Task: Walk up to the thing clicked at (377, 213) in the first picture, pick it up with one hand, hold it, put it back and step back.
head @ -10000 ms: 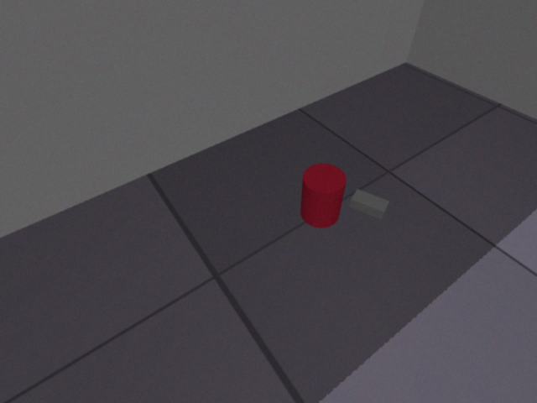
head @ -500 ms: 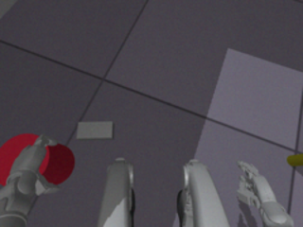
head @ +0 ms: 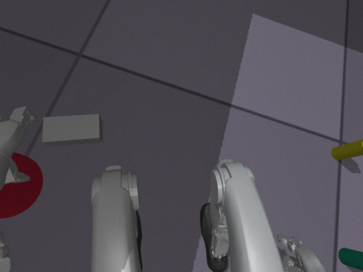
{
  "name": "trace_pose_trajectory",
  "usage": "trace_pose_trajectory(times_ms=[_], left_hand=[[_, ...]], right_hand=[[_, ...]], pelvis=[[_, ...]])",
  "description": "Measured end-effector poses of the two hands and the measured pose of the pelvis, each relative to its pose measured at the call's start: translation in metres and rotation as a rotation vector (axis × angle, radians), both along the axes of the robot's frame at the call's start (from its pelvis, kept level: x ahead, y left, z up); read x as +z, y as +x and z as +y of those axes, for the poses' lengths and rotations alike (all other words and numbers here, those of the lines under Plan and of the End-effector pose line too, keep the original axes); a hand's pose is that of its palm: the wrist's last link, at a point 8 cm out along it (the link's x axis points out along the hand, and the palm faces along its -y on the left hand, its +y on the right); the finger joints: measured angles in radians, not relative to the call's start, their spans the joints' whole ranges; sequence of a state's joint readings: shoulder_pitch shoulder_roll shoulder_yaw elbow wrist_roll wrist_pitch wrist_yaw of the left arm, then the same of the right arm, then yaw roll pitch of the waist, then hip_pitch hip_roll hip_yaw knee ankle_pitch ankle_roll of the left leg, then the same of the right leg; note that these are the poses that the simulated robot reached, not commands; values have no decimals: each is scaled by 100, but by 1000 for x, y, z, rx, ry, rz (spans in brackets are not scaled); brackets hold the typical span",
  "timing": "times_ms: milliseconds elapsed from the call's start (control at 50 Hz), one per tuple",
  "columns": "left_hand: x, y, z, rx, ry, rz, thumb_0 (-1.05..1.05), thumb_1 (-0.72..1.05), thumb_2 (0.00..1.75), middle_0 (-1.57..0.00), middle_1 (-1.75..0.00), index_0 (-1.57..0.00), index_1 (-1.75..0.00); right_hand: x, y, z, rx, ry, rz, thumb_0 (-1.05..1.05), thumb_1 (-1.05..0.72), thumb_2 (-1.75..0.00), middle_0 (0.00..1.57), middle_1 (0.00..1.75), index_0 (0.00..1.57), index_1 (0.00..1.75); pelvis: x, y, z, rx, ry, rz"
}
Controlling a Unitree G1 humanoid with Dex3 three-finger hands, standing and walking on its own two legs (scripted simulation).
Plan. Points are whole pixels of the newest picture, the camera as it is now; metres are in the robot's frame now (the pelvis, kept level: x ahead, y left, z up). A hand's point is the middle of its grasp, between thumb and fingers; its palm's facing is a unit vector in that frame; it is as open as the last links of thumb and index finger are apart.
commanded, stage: rise first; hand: left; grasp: from above
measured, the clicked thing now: (74, 130) +0.48 +0.33 -0.34
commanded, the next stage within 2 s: none
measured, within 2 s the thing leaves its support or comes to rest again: neither
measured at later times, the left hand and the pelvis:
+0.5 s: hand (29, 142) +0.40 +0.38 -0.19, palm faces -0.47 -0.08 -0.88, open 14.1 cm; pelvis +0.02 +0.00 -0.04, yaw -2 degrees
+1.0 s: hand (36, 138) +0.42 +0.38 -0.21, palm faces -0.45 -0.10 -0.89, open 14.2 cm; pelvis +0.02 +0.00 -0.06, yaw -3 degrees
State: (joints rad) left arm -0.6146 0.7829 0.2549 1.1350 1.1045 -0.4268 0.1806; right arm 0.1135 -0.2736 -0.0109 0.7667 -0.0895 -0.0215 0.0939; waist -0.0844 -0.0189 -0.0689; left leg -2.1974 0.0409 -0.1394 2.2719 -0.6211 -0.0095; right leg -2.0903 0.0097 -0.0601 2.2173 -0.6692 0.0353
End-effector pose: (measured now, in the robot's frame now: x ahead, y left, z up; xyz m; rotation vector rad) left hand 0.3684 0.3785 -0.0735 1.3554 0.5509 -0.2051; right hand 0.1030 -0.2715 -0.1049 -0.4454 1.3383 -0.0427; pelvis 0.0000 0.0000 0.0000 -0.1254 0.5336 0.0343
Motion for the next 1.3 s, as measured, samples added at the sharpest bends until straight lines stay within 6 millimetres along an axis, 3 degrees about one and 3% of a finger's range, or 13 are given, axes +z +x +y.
trace_pose_trajectory(times_ms=[120, 420, 800, 1300], left_hand=[[-18, 12, 7, -24, 53, -6, 0, -54, 103, -8, -100, -7, -101], [-51, 36, 6, -86, 103, 6, 0, -52, 100, -8, -101, -8, -100], [-73, 49, 5, -79, 106, -4, 0, -52, 99, -8, -102, -9, -101], [-90, 60, 5, -78, 86, -15, 0, -54, 102, -9, -98, -8, -99]], right_hand=[[-8, -1, 1, 8, -21, 23, 1, -90, -90, 20, 30, 20, 29], [-28, 20, 5, 43, -23, 57, 1, -90, -90, 20, 30, 20, 29], [-52, 15, -4, 68, -37, 131, 1, -90, -90, 20, 30, 20, 29], [-50, 10, -2, 75, -56, 151, 0, -90, -90, 20, 30, 20, 29]], pelvis=[[-14, 1, 3, -1, -12, 1], [-33, 13, 4, -11, -21, 15], [-53, 19, -1, -30, -13, 11], [-59, 21, 3, -39, -33, 0]])
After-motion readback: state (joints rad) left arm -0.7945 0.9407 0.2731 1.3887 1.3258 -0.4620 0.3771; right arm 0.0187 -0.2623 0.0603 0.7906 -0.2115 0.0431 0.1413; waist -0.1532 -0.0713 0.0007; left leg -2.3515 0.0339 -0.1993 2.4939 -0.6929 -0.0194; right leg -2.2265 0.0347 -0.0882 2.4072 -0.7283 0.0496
